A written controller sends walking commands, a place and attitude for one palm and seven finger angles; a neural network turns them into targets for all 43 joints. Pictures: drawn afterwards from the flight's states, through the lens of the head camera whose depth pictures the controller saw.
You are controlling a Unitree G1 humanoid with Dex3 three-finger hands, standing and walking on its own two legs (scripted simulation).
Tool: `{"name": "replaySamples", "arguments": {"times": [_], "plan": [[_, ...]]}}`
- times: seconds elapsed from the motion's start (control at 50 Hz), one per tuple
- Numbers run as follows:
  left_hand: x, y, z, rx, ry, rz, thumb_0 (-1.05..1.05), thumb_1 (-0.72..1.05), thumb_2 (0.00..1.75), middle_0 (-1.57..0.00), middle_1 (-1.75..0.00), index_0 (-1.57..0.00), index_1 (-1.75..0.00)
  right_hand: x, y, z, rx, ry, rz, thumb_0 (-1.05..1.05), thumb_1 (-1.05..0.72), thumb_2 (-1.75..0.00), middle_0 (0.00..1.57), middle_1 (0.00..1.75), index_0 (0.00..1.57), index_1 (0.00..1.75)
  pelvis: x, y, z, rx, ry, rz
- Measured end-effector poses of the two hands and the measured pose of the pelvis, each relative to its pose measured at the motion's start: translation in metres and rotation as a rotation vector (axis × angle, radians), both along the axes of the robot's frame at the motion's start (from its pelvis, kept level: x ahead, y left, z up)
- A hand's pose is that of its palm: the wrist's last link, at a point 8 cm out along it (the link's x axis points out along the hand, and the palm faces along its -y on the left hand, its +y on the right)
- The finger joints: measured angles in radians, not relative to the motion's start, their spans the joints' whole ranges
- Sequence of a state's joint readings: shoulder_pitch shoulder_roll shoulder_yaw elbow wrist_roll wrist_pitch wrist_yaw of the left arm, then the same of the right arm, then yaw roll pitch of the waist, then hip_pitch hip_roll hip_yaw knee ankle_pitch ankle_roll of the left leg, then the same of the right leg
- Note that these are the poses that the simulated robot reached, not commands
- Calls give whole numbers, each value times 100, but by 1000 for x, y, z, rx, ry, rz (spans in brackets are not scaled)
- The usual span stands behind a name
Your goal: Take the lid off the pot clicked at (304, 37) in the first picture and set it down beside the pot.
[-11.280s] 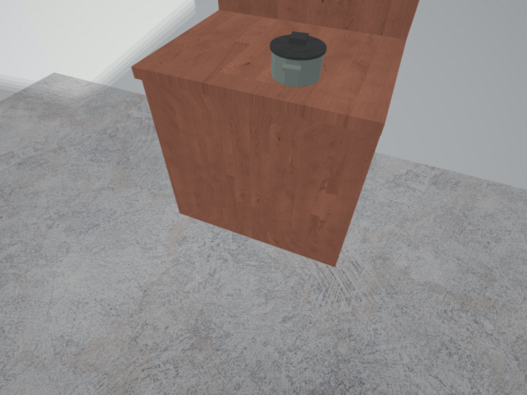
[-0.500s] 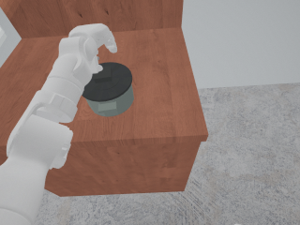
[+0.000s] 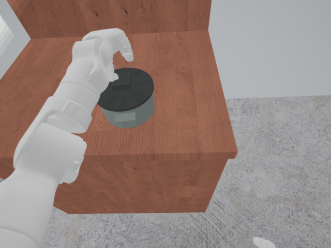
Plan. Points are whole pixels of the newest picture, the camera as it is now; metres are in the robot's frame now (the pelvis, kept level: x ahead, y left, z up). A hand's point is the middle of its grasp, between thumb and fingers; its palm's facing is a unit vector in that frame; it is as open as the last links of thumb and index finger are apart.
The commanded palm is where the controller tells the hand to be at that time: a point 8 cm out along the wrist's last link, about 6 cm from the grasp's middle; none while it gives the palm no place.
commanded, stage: lower the open fingers around the knob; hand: left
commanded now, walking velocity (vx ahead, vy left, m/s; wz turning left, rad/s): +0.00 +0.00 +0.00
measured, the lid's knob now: (121, 81) +0.51 +0.11 +0.11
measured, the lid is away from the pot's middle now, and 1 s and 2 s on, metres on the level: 0.00 0.01 0.00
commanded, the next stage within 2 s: close the fingers and squeeze the knob in 0.78 s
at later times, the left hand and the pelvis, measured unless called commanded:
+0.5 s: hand (115, 78) +0.49 +0.12 +0.15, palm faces -0.36 -0.07 -0.93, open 10.0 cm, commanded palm +0.48 +0.12 +0.20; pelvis +0.01 +0.00 +0.00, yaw -1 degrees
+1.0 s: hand (117, 81) +0.48 +0.11 +0.14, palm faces -0.37 -0.05 -0.93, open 10.2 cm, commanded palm +0.48 +0.12 +0.20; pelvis +0.00 +0.00 +0.00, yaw +0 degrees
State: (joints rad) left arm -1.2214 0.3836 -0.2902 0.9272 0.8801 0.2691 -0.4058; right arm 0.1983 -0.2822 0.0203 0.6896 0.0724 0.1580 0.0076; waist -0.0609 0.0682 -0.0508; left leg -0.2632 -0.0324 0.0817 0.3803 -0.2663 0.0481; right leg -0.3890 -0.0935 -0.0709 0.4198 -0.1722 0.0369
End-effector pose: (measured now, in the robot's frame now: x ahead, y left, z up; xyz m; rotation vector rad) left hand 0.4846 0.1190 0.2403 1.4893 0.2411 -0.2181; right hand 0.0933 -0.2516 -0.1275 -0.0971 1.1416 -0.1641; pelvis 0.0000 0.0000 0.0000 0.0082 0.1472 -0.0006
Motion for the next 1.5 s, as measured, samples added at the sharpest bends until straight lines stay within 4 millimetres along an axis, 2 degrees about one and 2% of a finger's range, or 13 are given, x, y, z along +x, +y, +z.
{"name": "replaySamples", "arguments": {"times": [0.14, 0.24, 0.4, 0.52, 0.74, 0.9, 0.94, 1.08, 1.18, 1.34, 1.5], "plan": [[3, 0, -13, 16, 81, 7, 0, -32, 154, -86, -9, -86, -9, -13, -3, -2, -12, 36, -7, 1, -91, -89, 20, 30, 20, 30, 2, 1, 0, -2, 5, 6], [6, -10, -16, 2, 67, -47, 0, -32, 154, -87, -9, -86, -9, -24, -6, -2, -25, 59, -18, 1, -91, -89, 20, 30, 20, 30, 3, 2, 0, -3, 8, 2], [8, -7, -27, -9, 58, -48, 0, -32, 154, -86, -9, -86, -9, -37, -6, -2, -19, 76, -46, 1, -91, -89, 20, 30, 20, 30, 5, 2, 0, -4, 11, -11], [3, 3, -36, 0, 68, -26, 0, -32, 154, -86, -9, -85, -8, -33, -5, -1, -11, 67, -45, 1, -91, -89, 20, 30, 20, 30, 5, 2, 0, -6, 6, -11], [-3, 4, -39, 10, 65, -37, 0, -32, 154, -86, -9, -81, -7, -17, -5, 2, -21, 28, -28, 1, -91, -89, 20, 30, 20, 30, 1, 3, -1, -5, 7, -4], [-1, 0, -39, 4, 78, -40, 0, -32, 154, -86, -8, -83, -8, -19, -3, 0, -21, 38, -30, 1, -91, -89, 20, 30, 20, 30, 1, 3, -1, -4, 11, -5], [-1, -1, -40, 5, 80, -46, 0, -30, 149, -83, -14, -81, -13, -22, -2, -1, -18, 44, -32, 1, -91, -89, 20, 30, 20, 30, 1, 4, -1, -4, 11, -5], [-1, -5, -43, -1, 84, -49, 0, -16, 121, -65, -51, -65, -50, -31, -1, -4, -10, 72, -40, 1, -91, -89, 20, 30, 20, 30, 2, 3, -1, -5, 9, -8], [1, -8, -42, 13, 76, -55, 0, -8, 110, -59, -69, -59, -69, -36, -2, -5, -10, 81, -47, 1, -91, -89, 20, 30, 20, 30, 2, 2, -1, -4, 11, -8], [3, -12, -44, 7, 88, -43, 0, 2, 103, -57, -85, -57, -86, -37, -6, -5, -16, 85, -52, 1, -91, -89, 20, 30, 20, 30, 2, 1, -1, -3, 13, -12], [5, -11, -44, 5, 91, -45, -1, 6, 97, -56, -92, -60, -95, -33, -10, -3, -28, 72, -56, 1, -91, -89, 20, 30, 20, 30, 3, -1, -1, -3, 16, -14]]}}
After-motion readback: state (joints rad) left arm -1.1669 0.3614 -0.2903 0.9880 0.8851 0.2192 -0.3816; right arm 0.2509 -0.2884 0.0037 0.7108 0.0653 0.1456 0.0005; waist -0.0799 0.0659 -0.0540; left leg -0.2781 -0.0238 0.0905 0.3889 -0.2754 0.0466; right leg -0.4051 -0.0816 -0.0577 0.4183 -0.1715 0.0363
